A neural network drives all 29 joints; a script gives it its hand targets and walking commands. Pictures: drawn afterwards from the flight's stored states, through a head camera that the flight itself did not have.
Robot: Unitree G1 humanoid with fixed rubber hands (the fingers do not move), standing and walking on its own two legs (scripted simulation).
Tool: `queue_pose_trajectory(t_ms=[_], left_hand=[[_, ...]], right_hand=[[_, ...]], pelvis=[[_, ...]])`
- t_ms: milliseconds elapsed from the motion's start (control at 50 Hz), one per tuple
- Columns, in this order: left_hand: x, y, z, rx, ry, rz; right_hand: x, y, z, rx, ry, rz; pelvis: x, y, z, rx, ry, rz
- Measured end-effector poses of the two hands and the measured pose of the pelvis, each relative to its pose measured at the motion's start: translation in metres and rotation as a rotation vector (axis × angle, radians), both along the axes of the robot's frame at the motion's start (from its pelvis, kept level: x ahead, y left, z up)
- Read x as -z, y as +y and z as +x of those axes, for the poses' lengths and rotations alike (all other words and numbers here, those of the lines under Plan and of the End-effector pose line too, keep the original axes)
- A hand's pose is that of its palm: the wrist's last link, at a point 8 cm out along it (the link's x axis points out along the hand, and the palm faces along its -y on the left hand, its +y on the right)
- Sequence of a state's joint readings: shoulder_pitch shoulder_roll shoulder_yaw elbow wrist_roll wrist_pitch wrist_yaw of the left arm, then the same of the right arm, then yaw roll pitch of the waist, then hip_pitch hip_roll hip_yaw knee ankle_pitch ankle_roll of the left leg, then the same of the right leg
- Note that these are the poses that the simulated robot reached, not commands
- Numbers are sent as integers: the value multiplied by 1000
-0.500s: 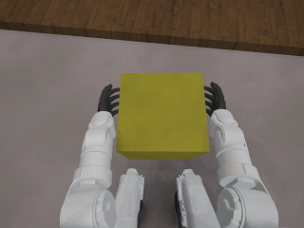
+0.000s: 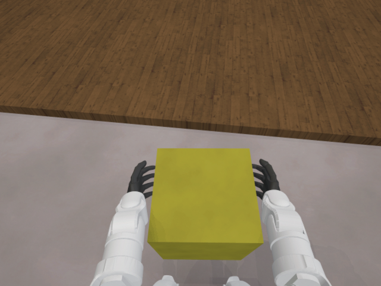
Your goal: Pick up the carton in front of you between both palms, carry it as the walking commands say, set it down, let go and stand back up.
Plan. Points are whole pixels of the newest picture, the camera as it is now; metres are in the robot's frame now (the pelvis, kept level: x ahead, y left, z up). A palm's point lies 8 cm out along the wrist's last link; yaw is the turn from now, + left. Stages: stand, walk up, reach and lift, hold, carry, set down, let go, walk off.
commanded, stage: reach and lift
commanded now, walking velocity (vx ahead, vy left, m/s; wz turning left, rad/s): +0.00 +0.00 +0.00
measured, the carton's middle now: (202, 208) +0.32 +0.00 -0.09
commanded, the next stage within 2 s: hold in 1.34 s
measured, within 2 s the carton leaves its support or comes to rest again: neither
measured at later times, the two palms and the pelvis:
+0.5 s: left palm (123, 185) +0.30 +0.15 +0.08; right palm (288, 184) +0.30 -0.15 +0.08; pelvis +0.00 +0.00 +0.06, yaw +0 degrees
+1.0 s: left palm (122, 178) +0.31 +0.15 +0.09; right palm (288, 176) +0.31 -0.15 +0.09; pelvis +0.01 +0.00 +0.06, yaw +0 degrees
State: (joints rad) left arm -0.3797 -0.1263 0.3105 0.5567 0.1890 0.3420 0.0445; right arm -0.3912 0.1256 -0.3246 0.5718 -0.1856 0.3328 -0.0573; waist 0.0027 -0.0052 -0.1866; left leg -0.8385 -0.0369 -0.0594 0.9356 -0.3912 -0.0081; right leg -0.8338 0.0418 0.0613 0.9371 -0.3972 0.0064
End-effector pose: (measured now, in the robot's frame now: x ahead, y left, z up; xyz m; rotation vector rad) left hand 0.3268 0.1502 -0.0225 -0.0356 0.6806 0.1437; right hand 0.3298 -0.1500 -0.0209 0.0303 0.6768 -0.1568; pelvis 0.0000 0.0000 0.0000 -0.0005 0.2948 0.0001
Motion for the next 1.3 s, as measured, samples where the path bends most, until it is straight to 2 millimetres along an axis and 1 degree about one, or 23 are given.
queue_pose_trajectory(t_ms=[100,200,300,380,540,680,1100,1300], left_hand=[[-30,-1,-7,3,-5,1],[-61,-1,-13,7,-17,4],[-90,0,-19,15,-33,14],[-103,0,-23,24,-25,26],[-104,0,-29,26,5,26],[-108,-1,-26,22,-10,22],[-118,0,-18,45,-7,54],[-122,0,-20,49,-6,58]], right_hand=[[-31,-1,-7,-1,-5,-1],[-61,-1,-13,-4,-17,-2],[-89,-1,-20,-10,-33,-10],[-102,0,-24,-21,-25,-25],[-103,0,-30,-23,5,-25],[-107,-1,-27,-22,-10,-22],[-116,0,-19,-47,-7,-52],[-120,0,-21,-50,-6,-55]], pelvis=[[-22,0,8,0,-85,1],[-39,0,13,1,-177,1],[-50,0,15,2,-269,-1],[-55,0,13,2,-329,0],[-56,1,1,2,-377,0],[-56,0,-3,2,-380,1],[-63,0,18,0,-389,1],[-64,0,21,0,-399,1]])
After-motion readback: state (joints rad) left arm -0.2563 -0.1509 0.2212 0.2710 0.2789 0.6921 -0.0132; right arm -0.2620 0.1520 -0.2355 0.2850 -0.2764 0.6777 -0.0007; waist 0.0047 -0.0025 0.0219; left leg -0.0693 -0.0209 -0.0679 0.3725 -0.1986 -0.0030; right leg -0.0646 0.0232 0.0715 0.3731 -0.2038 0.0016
